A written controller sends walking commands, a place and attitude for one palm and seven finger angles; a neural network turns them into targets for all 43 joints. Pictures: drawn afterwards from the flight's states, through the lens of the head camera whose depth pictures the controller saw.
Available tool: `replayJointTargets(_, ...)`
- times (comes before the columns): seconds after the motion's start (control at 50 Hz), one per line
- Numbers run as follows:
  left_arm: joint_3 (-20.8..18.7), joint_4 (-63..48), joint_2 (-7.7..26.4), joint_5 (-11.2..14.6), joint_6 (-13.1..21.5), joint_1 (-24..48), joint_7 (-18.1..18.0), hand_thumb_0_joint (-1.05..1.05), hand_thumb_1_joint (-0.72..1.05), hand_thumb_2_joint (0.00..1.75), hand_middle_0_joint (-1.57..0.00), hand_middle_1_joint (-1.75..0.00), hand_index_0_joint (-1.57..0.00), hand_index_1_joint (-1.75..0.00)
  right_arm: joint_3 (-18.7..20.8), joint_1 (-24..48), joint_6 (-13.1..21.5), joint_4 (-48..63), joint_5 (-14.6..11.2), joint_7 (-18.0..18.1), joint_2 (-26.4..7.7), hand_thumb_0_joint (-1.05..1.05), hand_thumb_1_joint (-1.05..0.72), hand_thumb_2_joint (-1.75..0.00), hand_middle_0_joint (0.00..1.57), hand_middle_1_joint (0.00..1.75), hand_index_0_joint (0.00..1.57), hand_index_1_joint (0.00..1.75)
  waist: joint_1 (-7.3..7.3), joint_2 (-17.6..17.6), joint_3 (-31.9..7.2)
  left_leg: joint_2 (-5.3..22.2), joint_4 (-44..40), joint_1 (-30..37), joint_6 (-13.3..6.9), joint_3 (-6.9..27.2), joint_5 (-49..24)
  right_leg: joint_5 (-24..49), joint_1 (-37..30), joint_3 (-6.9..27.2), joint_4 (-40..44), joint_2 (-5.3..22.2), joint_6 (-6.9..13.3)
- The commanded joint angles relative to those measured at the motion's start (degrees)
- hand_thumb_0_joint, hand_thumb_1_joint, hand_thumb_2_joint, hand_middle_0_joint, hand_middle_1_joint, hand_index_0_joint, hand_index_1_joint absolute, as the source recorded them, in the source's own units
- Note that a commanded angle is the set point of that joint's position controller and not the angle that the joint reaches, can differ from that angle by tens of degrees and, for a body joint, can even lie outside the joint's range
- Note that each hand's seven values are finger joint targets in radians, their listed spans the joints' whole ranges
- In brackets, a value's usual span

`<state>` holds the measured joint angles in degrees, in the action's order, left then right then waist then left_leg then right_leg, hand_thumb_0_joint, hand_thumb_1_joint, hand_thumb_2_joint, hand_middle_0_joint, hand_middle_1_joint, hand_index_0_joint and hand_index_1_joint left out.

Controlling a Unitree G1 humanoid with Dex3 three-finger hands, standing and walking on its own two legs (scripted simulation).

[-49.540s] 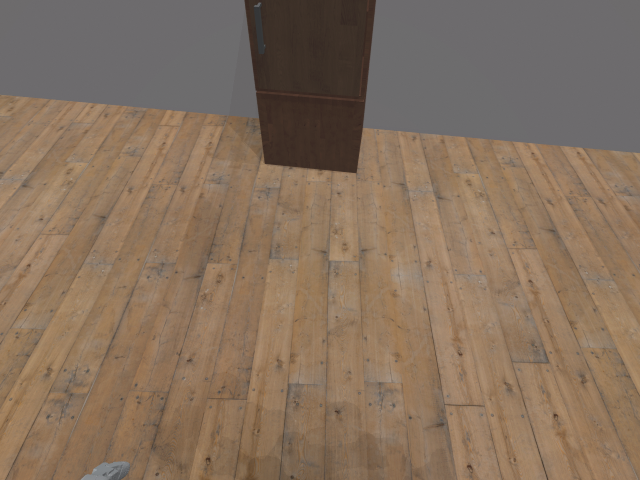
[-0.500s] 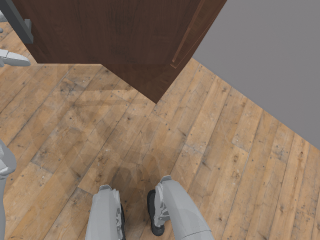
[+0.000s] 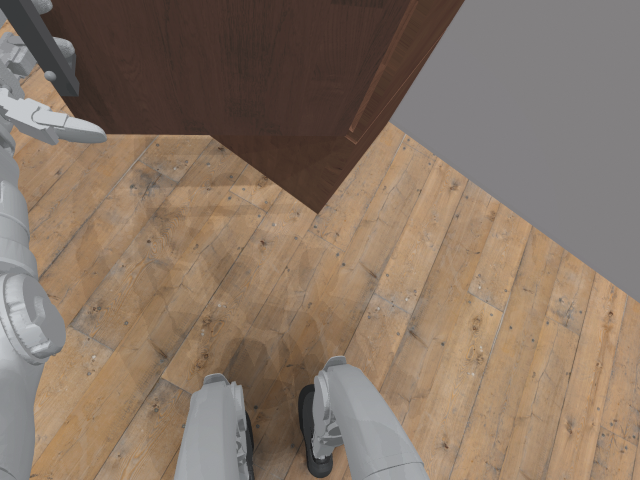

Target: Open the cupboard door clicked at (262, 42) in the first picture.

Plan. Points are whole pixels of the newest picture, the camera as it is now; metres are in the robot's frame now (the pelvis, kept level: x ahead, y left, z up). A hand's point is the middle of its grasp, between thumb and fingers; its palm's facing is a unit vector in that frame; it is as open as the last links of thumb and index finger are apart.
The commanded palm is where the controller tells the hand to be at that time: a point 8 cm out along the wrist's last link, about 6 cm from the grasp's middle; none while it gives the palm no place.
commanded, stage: slide the fingers in behind the handle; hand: left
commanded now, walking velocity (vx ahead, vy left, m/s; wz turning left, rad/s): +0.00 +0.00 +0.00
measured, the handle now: (37, 19) +0.60 +0.25 +0.05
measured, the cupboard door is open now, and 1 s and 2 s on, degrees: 41 41 62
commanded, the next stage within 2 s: close the thumb around the handle in 0.50 s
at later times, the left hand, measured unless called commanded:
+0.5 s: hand (62, 77) +0.55 +0.23 +0.03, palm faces +0.04 -1.00 -0.02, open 13.9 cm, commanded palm +0.53 +0.24 +0.04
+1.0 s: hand (71, 72) +0.55 +0.22 +0.03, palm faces +0.04 -1.00 -0.03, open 9.5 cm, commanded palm +0.54 +0.24 +0.04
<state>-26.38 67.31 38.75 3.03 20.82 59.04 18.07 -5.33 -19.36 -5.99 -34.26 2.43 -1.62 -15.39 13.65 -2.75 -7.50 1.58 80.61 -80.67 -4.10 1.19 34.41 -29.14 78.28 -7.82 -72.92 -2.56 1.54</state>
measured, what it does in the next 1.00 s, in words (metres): stands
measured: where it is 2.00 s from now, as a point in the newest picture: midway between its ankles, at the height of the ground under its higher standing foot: (279, 458)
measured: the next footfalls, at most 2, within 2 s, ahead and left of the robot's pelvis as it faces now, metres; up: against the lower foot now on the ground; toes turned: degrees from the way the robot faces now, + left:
none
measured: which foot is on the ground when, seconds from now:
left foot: down 0.00-1.00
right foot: down 0.00-1.00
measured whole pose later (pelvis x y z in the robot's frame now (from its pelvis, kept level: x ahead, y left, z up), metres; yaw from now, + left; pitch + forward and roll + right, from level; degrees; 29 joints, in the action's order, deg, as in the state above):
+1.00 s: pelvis +0.00 -0.01 +0.00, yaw +0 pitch +34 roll -6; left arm -26.3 68.7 37.9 2.5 22.3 58.9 16.5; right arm -5.0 -19.2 -6.2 -34.3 2.2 -1.5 -15.7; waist 13.5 -3.1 -7.5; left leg 1.8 80.4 -79.9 -3.5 0.4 34.6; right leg -29.6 78.4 -7.0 -73.9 -2.8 2.2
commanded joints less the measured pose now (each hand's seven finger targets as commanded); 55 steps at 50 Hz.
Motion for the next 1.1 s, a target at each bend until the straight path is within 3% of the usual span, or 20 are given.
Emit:
replayJointTargets(0.0,-0.5,-13.7,12.9,0.2,5.2,23.9,-1.0,0.00,-0.50,0.30,-0.30,-1.20,-0.30,-1.20,4.5,-13.6,0.0,0.3,0.0,0.3,-12.4,0.00,-0.90,-0.90,0.20,0.30,0.20,0.30,0.66,-15.2,-35.7,1.6,-8.6,36.6,3.9,8.0,-34.7,16.4,-11.3,3.8,5.9,-1.2,0.5)
replayJointTargets(0.04,1.1,-12.9,9.9,0.7,5.4,23.6,-0.8,0.00,-0.50,0.30,-0.30,-1.20,-0.30,-1.20,4.7,-13.3,0.0,0.1,-0.1,0.2,-12.1,0.00,-0.90,-0.90,0.20,0.30,0.20,0.30,1.38,-14.6,-34.5,1.6,-8.7,36.7,3.7,8.1,-34.6,16.5,-10.5,3.8,6.1,-1.1,0.5)
replayJointTargets(0.12,-0.7,-10.7,11.2,1.1,5.1,21.8,-1.5,0.00,-0.50,0.30,-0.30,-1.20,-0.30,-1.20,4.6,-13.2,-0.2,0.3,-0.1,0.3,-12.2,0.00,-0.90,-0.90,0.20,0.30,0.20,0.30,0.65,-12.7,-33.7,1.2,-9.0,33.9,3.3,7.1,-32.8,16.8,-12.8,4.1,6.4,-1.2,0.3)
replayJointTargets(0.16,-2.8,-10.7,14.6,0.3,5.4,22.0,-2.1,0.00,-0.50,0.30,-0.30,-1.20,-0.30,-1.20,4.3,-13.2,-0.2,0.8,-0.1,0.4,-12.3,0.00,-0.90,-0.90,0.20,0.30,0.20,0.30,-0.15,-13.1,-33.5,1.1,-8.9,32.4,3.2,6.7,-32.5,16.9,-13.9,4.3,5.8,-1.1,0.5)
replayJointTargets(0.22,-1.8,-9.6,13.5,0.0,5.7,21.8,-2.2,0.00,-0.50,0.30,-0.30,-1.20,-0.30,-1.20,4.2,-12.7,-0.2,1.1,-0.2,0.3,-12.0,0.00,-0.90,-0.90,0.20,0.30,0.20,0.30,0.63,-10.9,-32.4,0.9,-8.3,29.1,2.5,5.7,-29.9,17.1,-15.4,4.9,6.1,-1.2,0.2)
replayJointTargets(0.24,-3.0,-10.1,15.2,0.0,6.1,22.0,-2.1,0.00,-0.50,0.30,-0.30,-1.20,-0.30,-1.20,4.1,-12.8,-0.1,1.2,-0.1,0.5,-12.0,0.00,-0.90,-0.90,0.20,0.30,0.20,0.30,0.38,-11.4,-32.5,1.0,-8.4,29.6,2.6,6.0,-30.6,17.4,-15.3,4.8,5.7,-1.1,0.4)
replayJointTargets(0.36,-2.7,-12.4,14.0,1.1,6.6,20.6,-0.7,0.00,-0.50,0.30,-0.30,-1.20,-0.30,-1.20,4.7,-13.0,-0.3,1.3,-0.4,0.4,-12.4,0.00,-0.90,-0.90,0.20,0.30,0.20,0.30,-0.53,-13.0,-36.8,1.2,-8.5,34.0,3.4,6.7,-34.2,18.5,-14.8,4.6,5.3,-1.0,0.3)
replayJointTargets(0.38,-0.3,-11.2,10.8,1.4,6.1,20.5,-0.4,0.00,-0.50,0.30,-0.30,-1.20,-0.30,-1.20,4.7,-12.6,-0.3,1.2,-0.6,0.3,-12.1,0.00,-0.90,-0.90,0.20,0.30,0.20,0.30,0.23,-12.4,-34.9,1.1,-8.6,33.1,3.1,6.4,-32.8,17.9,-14.1,4.7,5.9,-1.1,0.1)
replayJointTargets(0.42,-1.6,-9.8,12.6,1.4,5.3,21.2,-0.5,0.00,-0.50,0.30,-0.30,-1.20,-0.30,-1.20,4.6,-12.7,-0.4,0.9,-0.6,0.6,-12.5,0.00,-0.90,-0.90,0.20,0.30,0.20,0.30,0.70,-9.8,-32.5,1.1,-8.6,30.0,2.6,6.2,-29.4,16.4,-14.4,4.7,6.1,-1.1,0.0)
replayJointTargets(0.44,-2.2,-11.3,14.1,1.2,5.7,23.0,-0.7,0.00,-0.50,0.30,-0.30,-1.20,-0.30,-1.20,4.5,-12.7,-0.3,0.9,-0.6,0.8,-12.6,0.00,-0.90,-0.90,0.20,0.30,0.20,0.30,0.36,-11.7,-33.6,1.0,-8.5,30.9,2.7,6.4,-29.8,16.3,-14.1,4.8,5.7,-1.0,0.2)
replayJointTargets(0.48,-0.8,-13.3,12.1,1.2,6.2,23.5,-0.8,0.00,-0.50,0.30,-0.30,-1.20,-0.30,-1.20,4.8,-12.7,-0.1,0.8,-0.4,0.6,-12.2,0.00,-0.90,-0.90,0.20,0.30,0.20,0.30,0.26,-13.6,-36.5,1.0,-8.4,33.8,3.1,6.5,-32.2,17.4,-14.0,4.8,5.8,-1.0,0.2)
replayJointTargets(0.58,-0.5,-11.5,11.8,0.9,6.4,24.6,-1.5,0.00,-0.50,0.30,-0.30,-1.20,-0.30,-1.20,4.7,-12.7,0.0,0.1,-0.3,0.7,-12.4,0.00,-0.90,-0.90,0.20,0.30,0.20,0.30,0.79,-13.3,-34.6,1.1,-8.3,33.4,3.2,6.9,-30.7,15.5,-12.1,4.5,5.8,-1.0,0.2)
replayJointTargets(0.66,-1.1,-10.5,13.4,0.1,6.2,24.6,-1.8,0.00,-0.28,0.40,-0.32,-1.22,-0.32,-1.22,4.4,-12.8,0.0,0.4,-0.2,0.8,-12.4,0.00,-0.90,-0.90,0.20,0.30,0.20,0.30,0.54,-13.6,-34.7,0.9,-7.9,32.1,3.0,6.5,-31.5,16.7,-13.2,4.7,5.4,-1.0,0.4)
replayJointTargets(0.72,-0.1,-10.9,12.0,0.2,6.1,24.9,-1.9,0.00,-0.11,0.47,-0.33,-1.24,-0.33,-1.24,4.5,-12.8,-0.1,0.6,-0.2,0.7,-12.3,0.00,-0.90,-0.90,0.20,0.30,0.20,0.30,1.18,-12.4,-35.0,1.0,-7.8,32.4,2.9,6.6,-31.8,17.2,-13.3,4.8,5.5,-1.1,0.2)
replayJointTargets(0.76,-1.7,-11.8,13.9,0.2,6.5,24.4,-1.8,0.00,0.00,0.52,-0.34,-1.25,-0.34,-1.25,4.6,-12.9,0.0,0.7,-0.2,0.6,-12.5,0.00,-0.90,-0.90,0.20,0.30,0.20,0.30,0.24,-13.9,-36.6,1.0,-7.7,33.0,3.0,6.4,-32.6,17.8,-14.0,4.9,5.3,-1.0,0.3)
replayJointTargets(0.84,-0.2,-10.6,11.9,0.7,5.7,24.6,-1.3,0.00,0.23,0.61,-0.35,-1.28,-0.35,-1.28,4.5,-12.8,-0.1,0.5,-0.4,0.7,-12.3,0.00,-0.90,-0.90,0.20,0.30,0.20,0.30,1.05,-13.4,-34.7,1.0,-7.7,32.1,2.7,6.3,-31.6,17.5,-13.3,4.9,5.6,-1.1,0.3)
replayJointTargets(0.88,-1.6,-10.9,13.9,0.8,5.5,24.2,-1.4,0.00,0.34,0.66,-0.36,-1.29,-0.36,-1.29,4.4,-13.0,-0.2,0.6,-0.4,0.8,-12.5,0.00,-0.90,-0.90,0.20,0.30,0.20,0.30,0.65,-12.2,-35.7,0.8,-7.7,31.2,2.6,5.9,-31.4,18.2,-15.2,5.1,5.6,-1.1,0.1)
replayJointTargets(0.96,-1.7,-12.1,13.8,0.8,5.9,23.3,-1.2,0.00,0.56,0.76,-0.38,-1.31,-0.38,-1.31,4.5,-13.1,-0.1,0.6,-0.3,0.6,-12.3,0.00,-0.90,-0.90,0.20,0.30,0.20,0.30,0.12,-13.8,-36.7,1.0,-7.7,33.0,2.9,6.1,-33.4,19.2,-15.0,5.1,5.5,-1.1,0.3)
replayJointTargets(1.02,-0.4,-10.7,12.1,0.9,5.4,22.7,-1.1,0.00,0.73,0.83,-0.39,-1.33,-0.39,-1.33,4.4,-12.7,-0.1,0.6,-0.5,0.6,-12.1,0.00,-0.90,-0.90,0.20,0.30,0.20,0.30,0.77,-11.8,-34.6,0.8,-7.7,30.2,2.4,5.5,-31.1,18.7,-15.7,5.4,6.0,-1.2,0.1)
replayJointTargets(1.08,-2.1,-10.7,14.2,0.8,5.7,22.4,-1.1,0.00,0.90,0.90,-0.40,-1.35,-0.40,-1.35,4.5,-13.0,0.1,0.5,-0.4,0.6,-12.3,0.00,-0.90,-0.90,0.20,0.30,0.20,0.30,0.15,-12.3,-35.4,0.8,-7.7,30.2,2.4,5.3,-30.7,18.6,-16.3,5.5,5.9,-1.1,0.2)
